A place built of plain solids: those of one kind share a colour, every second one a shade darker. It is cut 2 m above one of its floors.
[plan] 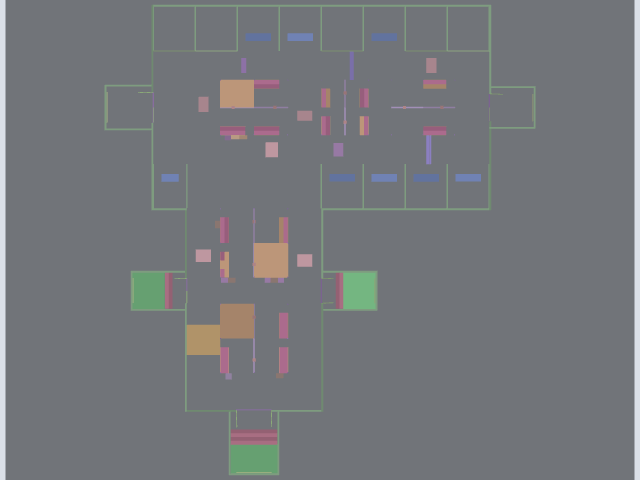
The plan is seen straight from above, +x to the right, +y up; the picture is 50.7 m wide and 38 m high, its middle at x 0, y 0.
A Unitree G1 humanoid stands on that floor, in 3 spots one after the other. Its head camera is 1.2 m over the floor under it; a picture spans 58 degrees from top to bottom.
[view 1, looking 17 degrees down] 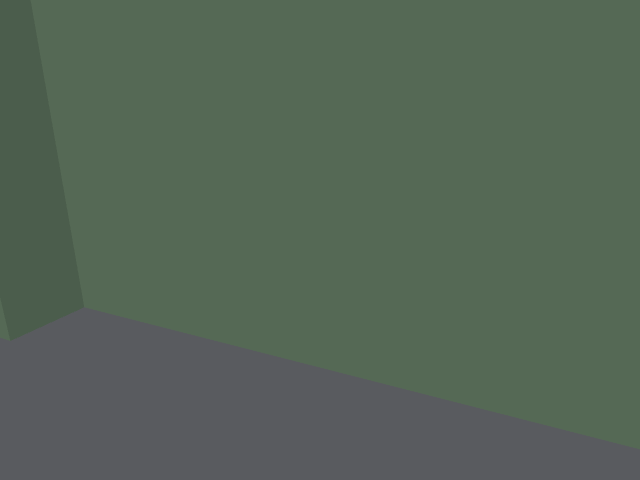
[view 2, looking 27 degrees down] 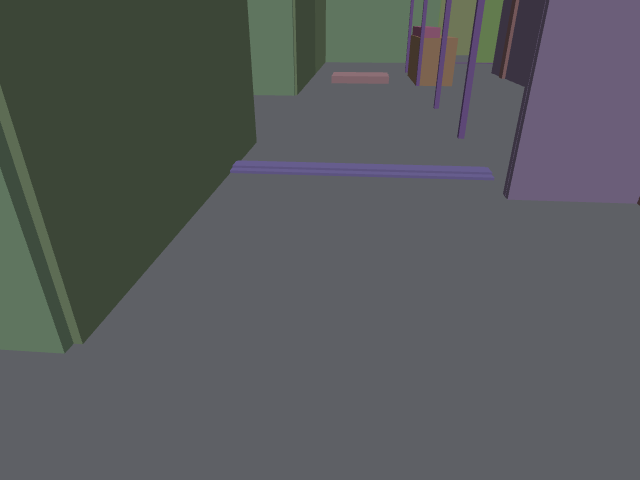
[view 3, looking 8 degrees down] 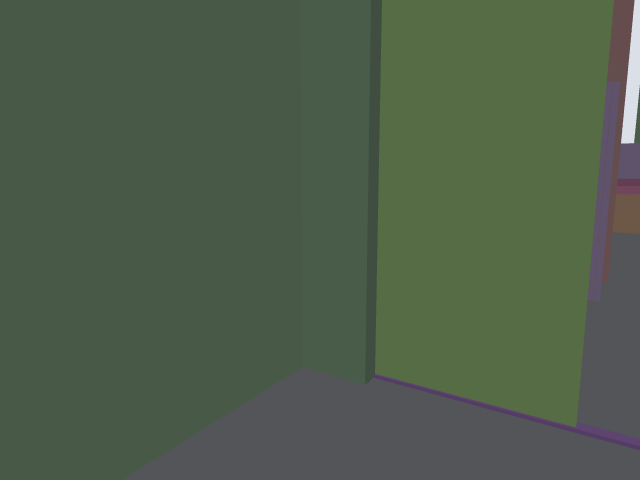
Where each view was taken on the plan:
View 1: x -15.71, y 10.49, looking -66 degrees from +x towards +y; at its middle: wall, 1.90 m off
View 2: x -1.21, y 13.82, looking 5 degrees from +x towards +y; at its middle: ground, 2.64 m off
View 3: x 15.71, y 10.49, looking -147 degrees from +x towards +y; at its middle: wall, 2.60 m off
